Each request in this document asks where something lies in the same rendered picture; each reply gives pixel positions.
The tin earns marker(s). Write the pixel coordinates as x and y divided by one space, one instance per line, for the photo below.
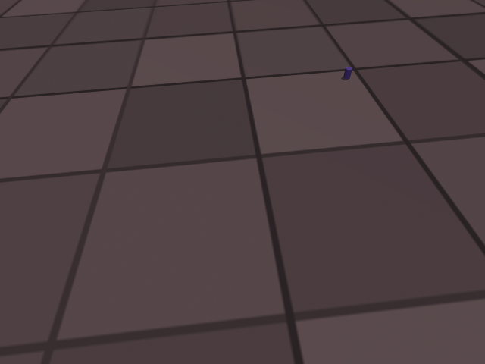
347 73

